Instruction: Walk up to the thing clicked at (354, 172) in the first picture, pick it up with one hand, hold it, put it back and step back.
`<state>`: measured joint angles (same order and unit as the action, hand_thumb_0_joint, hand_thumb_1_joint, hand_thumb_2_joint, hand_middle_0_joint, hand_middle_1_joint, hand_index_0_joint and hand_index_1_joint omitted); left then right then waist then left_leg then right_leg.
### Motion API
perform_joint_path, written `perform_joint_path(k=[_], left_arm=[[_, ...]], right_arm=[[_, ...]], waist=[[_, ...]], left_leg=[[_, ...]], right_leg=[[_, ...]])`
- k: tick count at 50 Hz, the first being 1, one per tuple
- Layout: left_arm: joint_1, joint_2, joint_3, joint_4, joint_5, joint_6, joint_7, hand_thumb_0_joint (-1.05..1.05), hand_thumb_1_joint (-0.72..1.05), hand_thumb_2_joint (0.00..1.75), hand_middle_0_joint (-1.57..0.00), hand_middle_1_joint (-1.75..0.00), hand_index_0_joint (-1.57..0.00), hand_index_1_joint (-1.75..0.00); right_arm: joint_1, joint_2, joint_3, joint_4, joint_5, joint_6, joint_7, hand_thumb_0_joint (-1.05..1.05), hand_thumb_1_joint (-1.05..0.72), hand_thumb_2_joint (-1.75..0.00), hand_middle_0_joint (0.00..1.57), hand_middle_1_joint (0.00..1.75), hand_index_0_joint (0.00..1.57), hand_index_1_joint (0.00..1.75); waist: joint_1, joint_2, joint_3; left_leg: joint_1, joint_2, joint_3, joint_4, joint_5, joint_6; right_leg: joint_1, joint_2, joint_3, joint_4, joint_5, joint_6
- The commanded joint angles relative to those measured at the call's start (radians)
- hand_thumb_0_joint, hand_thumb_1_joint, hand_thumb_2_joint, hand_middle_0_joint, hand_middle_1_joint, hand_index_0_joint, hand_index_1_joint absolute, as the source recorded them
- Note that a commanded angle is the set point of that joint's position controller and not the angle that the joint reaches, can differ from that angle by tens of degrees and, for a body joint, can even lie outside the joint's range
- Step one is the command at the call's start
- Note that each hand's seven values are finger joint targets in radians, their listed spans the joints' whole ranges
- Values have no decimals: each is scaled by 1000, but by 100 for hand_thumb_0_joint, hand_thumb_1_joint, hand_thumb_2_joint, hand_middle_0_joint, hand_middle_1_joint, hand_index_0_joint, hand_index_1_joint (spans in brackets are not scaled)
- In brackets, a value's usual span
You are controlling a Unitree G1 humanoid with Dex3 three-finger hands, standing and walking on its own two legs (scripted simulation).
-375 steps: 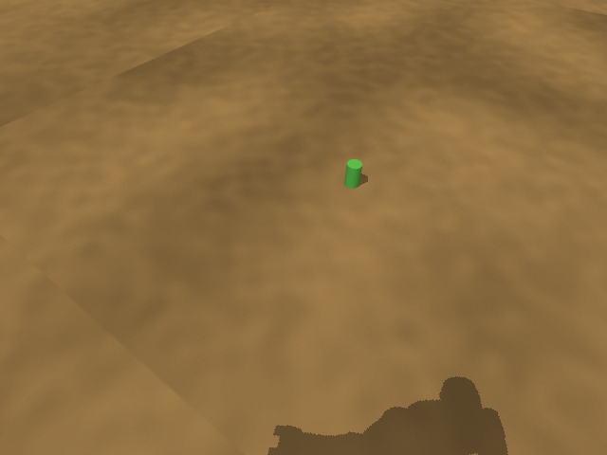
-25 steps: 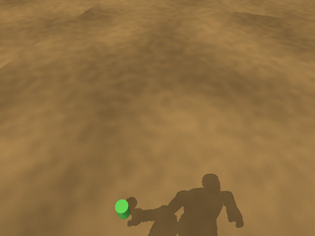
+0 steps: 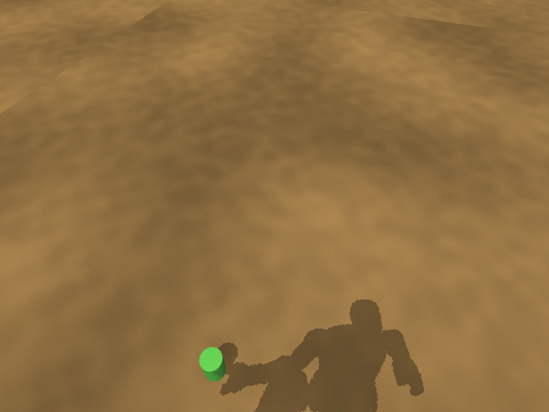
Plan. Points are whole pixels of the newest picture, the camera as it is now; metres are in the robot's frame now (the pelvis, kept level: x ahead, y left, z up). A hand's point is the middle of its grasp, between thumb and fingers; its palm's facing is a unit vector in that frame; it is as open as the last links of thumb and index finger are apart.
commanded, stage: stand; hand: left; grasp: from the side
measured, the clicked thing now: (213, 364) +0.37 +0.19 -0.72
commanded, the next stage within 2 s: rise first in 0.26 s
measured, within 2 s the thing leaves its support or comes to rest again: neither
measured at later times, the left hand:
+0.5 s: hand out of the picture +0.13 +0.25 -0.16, palm faces +0.04 -0.95 -0.32, open 8.4 cm
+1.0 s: hand out of the picture +0.14 +0.27 -0.19, palm faces +0.00 -0.93 -0.38, open 14.9 cm
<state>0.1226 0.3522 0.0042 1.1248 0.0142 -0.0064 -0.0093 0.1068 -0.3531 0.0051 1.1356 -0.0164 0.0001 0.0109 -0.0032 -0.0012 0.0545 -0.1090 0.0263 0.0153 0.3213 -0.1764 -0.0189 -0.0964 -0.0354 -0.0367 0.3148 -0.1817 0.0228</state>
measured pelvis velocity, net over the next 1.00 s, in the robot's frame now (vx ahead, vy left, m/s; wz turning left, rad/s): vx -0.01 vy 0.01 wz -0.01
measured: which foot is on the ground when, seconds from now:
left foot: down 0.00-1.00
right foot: down 0.00-1.00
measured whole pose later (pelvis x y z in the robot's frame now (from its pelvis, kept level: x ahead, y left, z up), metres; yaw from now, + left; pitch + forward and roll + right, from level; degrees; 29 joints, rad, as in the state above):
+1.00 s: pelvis -0.01 +0.01 -0.06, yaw +0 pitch +11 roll -2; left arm 0.17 0.32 0.17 0.60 0.11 0.19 -0.01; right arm 0.23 -0.25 -0.03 0.64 0.01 -0.13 -0.04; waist -0.03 0.00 -0.07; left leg -0.69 0.04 0.00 0.93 -0.44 -0.01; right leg -0.66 -0.03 -0.03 0.88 -0.42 0.03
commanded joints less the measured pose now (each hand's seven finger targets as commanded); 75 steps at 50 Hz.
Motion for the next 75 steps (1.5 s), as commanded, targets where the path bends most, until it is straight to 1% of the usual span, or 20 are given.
perform_joint_path(k=[1, 17, 18, 19, 21, 23, 26, 28, 32, 38, 42, 44, 49, 51, 52, 55, 59, 64, 70, 75], left_arm=[[-31, 210, 37, -54, -4, -21, 16, 0, 90, 90, -20, -30, -20, -30], [-30, 211, 35, -58, 0, -24, 19, 0, 82, 82, -15, -25, -13, -27], [-381, 41, 41, -409, -55, -113, 32, 0, 74, 90, -16, -33, -14, -35], [-510, 101, 62, -363, -52, -108, 40, 0, 66, 93, -20, -41, -18, -43], [-236, 175, 129, -84, -21, -43, 35, 0, 50, 86, -11, -41, -8, -43], [-321, 267, 177, -166, 15, -58, 23, 0, 34, 87, -11, -57, -11, -59], [-92, 229, 221, -106, 75, -24, -7, 0, 20, 79, -8, -62, -9, -58], [-65, 230, 235, -195, 89, 5, -3, 0, 9, 63, 0, -49, -2, -46], [-143, 188, 203, -255, 106, 85, 10, 0, -12, 71, -8, -65, -11, -63], [-85, 159, 220, -414, 92, 128, 19, 0, -34, 45, -1, -40, -1, -40], [-87, 184, 240, -553, 91, 122, 20, 0, -44, 53, -2, -52, -2, -51], [-25, 164, 231, -590, 93, 130, 20, 0, -39, 69, -10, -68, -12, -67], [55, 201, 253, -692, 100, 189, 11, 0, -41, 62, -3, -62, -4, -61], [81, 150, 206, -730, 102, 211, 3, 0, -41, 69, -3, -69, -4, -68], [83, 188, 236, -742, 107, 222, 6, 0, -40, 61, -2, -61, -3, -60], [113, 159, 217, -802, 98, 248, 0, 0, -41, 59, -2, -56, -3, -55], [157, 170, 233, -840, 101, 268, 2, 0, -47, 71, -10, -71, -11, -69], [178, 186, 258, -906, 100, 272, 7, 0, -39, 51, -2, -46, -2, -46], [232, 185, 266, -922, 104, 261, 4, 0, -45, 71, -10, -68, -10, -67], [99, 222, 293, -871, 104, 214, 6, 0, -40, 44, -3, -39, -3, -39]], right_arm=[[-42, -211, -39, -63, 6, -28, -18, 0, -90, -90, 20, 30, 20, 30], [-38, -217, -45, -70, 6, -24, -19, 0, -95, -91, 20, 30, 20, 30], [-11, -39, -1, -345, 74, -73, -38, 0, -102, -93, 20, 30, 20, 30], [40, -71, -9, -292, 74, -72, -48, 0, -97, -92, 20, 30, 20, 30], [79, -103, -35, -307, 68, -51, -52, 0, -100, -92, 20, 30, 20, 30], [115, -105, -67, -338, 57, -59, -64, 0, -97, -92, 20, 30, 20, 30], [153, -92, -94, -399, 32, -68, -48, 0, -102, -93, 20, 30, 20, 30], [140, -81, -99, -450, 36, -70, -48, 0, -92, -90, 20, 30, 20, 30], [91, -68, -90, -527, 43, -79, -45, 0, -99, -93, 20, 30, 20, 30], [126, -60, -95, -579, 39, -121, -44, 0, -82, -88, 20, 30, 20, 30], [132, -55, -96, -602, 34, -155, -52, 0, -83, -88, 20, 30, 20, 30], [137, -48, -96, -609, 30, -168, -60, 0, -92, -92, 20, 30, 20, 30], [135, -53, -91, -624, 28, -182, -78, 0, -83, -88, 20, 30, 20, 30], [123, -47, -89, -645, 27, -192, -84, 0, -84, -88, 20, 30, 20, 30], [126, -47, -88, -641, 26, -192, -88, 0, -81, -88, 20, 30, 20, 30], [110, -41, -83, -669, 25, -204, -94, 0, -82, -88, 20, 30, 20, 30], [130, -37, -84, -676, 22, -214, -100, 0, -90, -92, 20, 30, 20, 30], [116, -30, -79, -706, 20, -227, -105, 0, -82, -88, 20, 30, 20, 30], [128, -26, -82, -714, 16, -239, -112, 0, -93, -92, 20, 30, 20, 30], [116, -28, -76, -695, 12, -256, -112, 0, -85, -89, 20, 30, 20, 30]], waist=[[6, 16, -83], [4, 3, -84], [-122, 20, 8], [-92, 2, -31], [-39, -45, -17], [-23, -14, -172], [23, 22, -293], [41, 70, -348], [10, 40, -237], [-8, 23, -270], [-23, 63, -318], [-27, 53, -338], [-24, 80, -340], [-36, 84, -337], [-32, 82, -330], [-32, 88, -323], [-34, 82, -358], [-25, 96, -373], [-26, 86, -410], [-52, 63, -353]], left_leg=[[9, 111, -82, -53, 158, 29], [25, 116, -81, -40, 159, 34], [-102, -30, 41, 22, 12, 30], [-94, -30, 35, 34, -17, 31], [-165, -30, 37, 88, -16, 31], [-163, -32, 29, 145, 41, 31], [-219, -41, 22, 230, 117, 20], [-202, -48, 27, 229, 144, 15], [-293, -34, 10, 259, 52, 12], [-365, -21, 4, 351, -1, 18], [-395, -8, -10, 412, -40, 15], [-413, -11, -7, 447, -17, 19], [-443, -8, -19, 487, -7, 16], [-453, -7, -22, 500, -27, 16], [-470, -5, -25, 509, -34, 17], [-501, -1, -35, 527, -53, 16], [-525, 4, -39, 568, -17, 16], [-562, 4, -43, 603, -41, 16], [-602, -4, -35, 659, -7, 20], [-713, -2, -38, 722, -101, 30]], right_leg=[[13, -110, 80, -45, 145, -34], [11, -111, 76, -53, 150, -31], [-222, 24, 13, 18, 78, -26], [-175, 23, 1, 27, 37, -25], [-200, 33, -18, 66, -3, -33], [-192, 29, -6, 130, 63, -32], [-178, 26, -5, 222, 121, -40], [-153, 26, 2, 228, 141, -42], [-271, 37, -13, 244, 27, -42], [-373, 44, -18, 340, -29, -40], [-443, 45, -15, 416, -64, -40], [-453, 40, -9, 443, -37, -38], [-488, 42, -11, 484, -36, -36], [-519, 43, -12, 497, -55, -36], [-529, 44, -15, 504, -64, -35], [-565, 44, -20, 527, -88, -37], [-582, 47, -22, 571, -65, -38], [-618, 47, -20, 608, -88, -39], [-627, 46, -16, 646, -48, -39], [-731, 43, -13, 692, -121, -36]])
